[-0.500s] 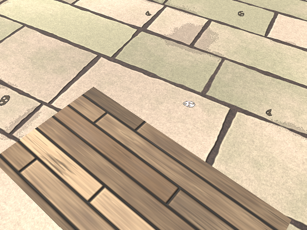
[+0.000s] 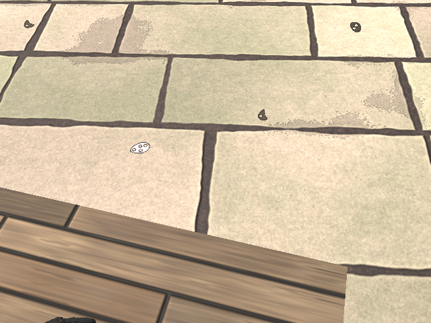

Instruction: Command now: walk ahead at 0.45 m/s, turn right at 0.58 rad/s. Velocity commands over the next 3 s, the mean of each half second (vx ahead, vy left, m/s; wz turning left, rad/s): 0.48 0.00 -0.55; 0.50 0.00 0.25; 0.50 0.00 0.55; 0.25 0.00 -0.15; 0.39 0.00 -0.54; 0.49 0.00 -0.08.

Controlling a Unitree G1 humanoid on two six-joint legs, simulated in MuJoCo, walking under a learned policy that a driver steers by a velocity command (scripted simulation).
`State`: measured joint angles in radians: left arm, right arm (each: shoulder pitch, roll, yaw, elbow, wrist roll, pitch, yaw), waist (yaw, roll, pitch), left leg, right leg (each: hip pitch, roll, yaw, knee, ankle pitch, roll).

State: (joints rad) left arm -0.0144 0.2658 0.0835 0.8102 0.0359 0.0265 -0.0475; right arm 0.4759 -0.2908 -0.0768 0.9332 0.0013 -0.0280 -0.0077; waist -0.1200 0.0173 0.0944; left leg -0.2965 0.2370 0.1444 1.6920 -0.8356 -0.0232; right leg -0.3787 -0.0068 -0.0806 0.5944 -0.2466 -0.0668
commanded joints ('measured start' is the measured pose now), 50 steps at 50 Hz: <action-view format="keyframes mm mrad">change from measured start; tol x32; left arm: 1 550 307 70 79 -11 7 47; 35 15 40 -51 -50 -6 -71 10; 50 325 47 -30 62 -22 -141 65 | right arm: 1 -209 -23 17 -218 -25 -37 -7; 50 -195 19 -14 -57 -30 17 57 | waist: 1 277 -172 -411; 16 100 -66 -72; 19 23 349 -259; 41 224 -327 -325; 50 111 -110 -71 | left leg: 1 -839 -115 -123 313 182 20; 11 -136 -150 -155 -920 761 -8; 17 221 -210 -162 -1210 604 27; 19 517 232 -829 -1495 138 164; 28 213 -12 -312 -1504 860 204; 39 70 -84 -306 -1240 901 164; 41 -325 -298 -126 -685 311 105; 50 -391 -154 -179 -594 639 70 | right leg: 1 840 -424 633 -193 286 -308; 2 625 -367 590 -296 -48 -257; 6 22 -228 458 -347 221 -248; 15 114 -147 438 -269 135 -147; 20 -371 73 189 567 -304 -54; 39 290 8 61 -163 91 34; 42 548 -439 694 -379 -349 -111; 50 355 -253 127 -417 338 -54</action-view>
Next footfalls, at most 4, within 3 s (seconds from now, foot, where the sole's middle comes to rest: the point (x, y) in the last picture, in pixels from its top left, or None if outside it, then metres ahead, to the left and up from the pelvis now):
0.36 left None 0.33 0.09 -0.76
0.80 right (276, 306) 0.46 -0.18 -0.76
1.32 left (206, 226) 0.75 0.00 -0.76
1.84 right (223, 165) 1.00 -0.09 -0.76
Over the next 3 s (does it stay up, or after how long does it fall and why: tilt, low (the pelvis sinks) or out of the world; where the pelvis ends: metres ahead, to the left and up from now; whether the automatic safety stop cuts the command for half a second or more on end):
stays up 1.25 -0.10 0.02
